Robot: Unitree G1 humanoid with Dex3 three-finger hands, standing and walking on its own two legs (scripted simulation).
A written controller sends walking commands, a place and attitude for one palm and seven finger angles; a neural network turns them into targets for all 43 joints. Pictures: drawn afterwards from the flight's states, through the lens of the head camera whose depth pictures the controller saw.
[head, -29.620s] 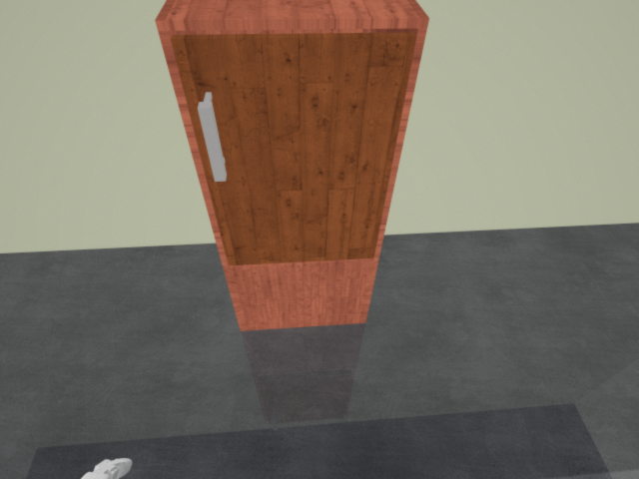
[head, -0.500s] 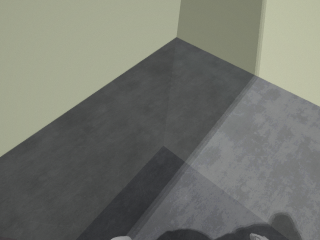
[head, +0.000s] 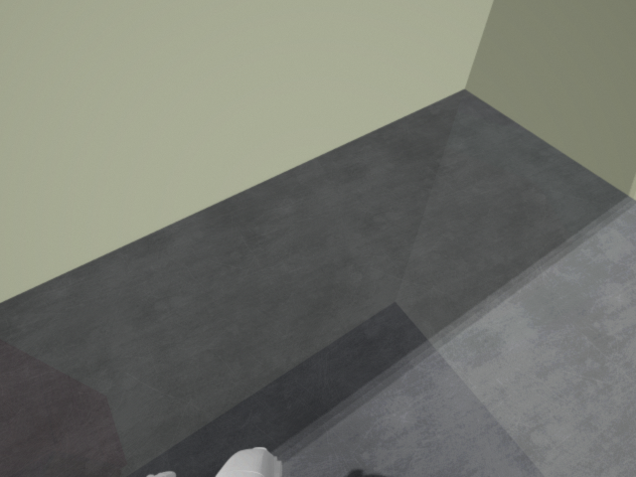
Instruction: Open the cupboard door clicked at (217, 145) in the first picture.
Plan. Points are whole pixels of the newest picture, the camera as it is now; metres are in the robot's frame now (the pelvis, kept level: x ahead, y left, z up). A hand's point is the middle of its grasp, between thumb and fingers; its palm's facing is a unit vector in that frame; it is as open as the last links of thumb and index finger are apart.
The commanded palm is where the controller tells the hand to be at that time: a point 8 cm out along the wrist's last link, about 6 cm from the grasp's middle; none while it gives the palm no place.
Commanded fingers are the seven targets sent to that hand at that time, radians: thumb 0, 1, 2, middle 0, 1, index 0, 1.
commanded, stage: turn to face it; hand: left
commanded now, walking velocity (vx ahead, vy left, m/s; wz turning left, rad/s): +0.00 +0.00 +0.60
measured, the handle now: out of the picture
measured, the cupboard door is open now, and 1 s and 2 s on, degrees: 45 45 45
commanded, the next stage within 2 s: none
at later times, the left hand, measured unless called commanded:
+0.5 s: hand out of the picture +0.07 +0.23 -0.16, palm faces +0.28 -0.91 -0.29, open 7.4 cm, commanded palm none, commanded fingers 0.00 0.90 0.90 -0.20 -0.30 -0.20 -0.30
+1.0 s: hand out of the picture -0.07 +0.21 -0.19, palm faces +0.58 -0.78 -0.23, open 7.4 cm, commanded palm none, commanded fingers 0.00 0.90 0.90 -0.20 -0.30 -0.20 -0.30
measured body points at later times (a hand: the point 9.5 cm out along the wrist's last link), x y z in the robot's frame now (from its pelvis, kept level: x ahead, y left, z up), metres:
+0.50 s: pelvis +0.01 -0.02 -0.01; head +0.06 -0.01 +0.44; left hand +0.05 +0.28 -0.14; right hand +0.14 -0.25 -0.16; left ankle -0.01 +0.12 -0.74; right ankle +0.04 -0.15 -0.74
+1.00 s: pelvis +0.00 -0.01 -0.01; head +0.03 +0.05 +0.43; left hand -0.10 +0.25 -0.17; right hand +0.24 -0.16 -0.13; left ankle -0.04 +0.08 -0.74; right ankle +0.06 -0.15 -0.67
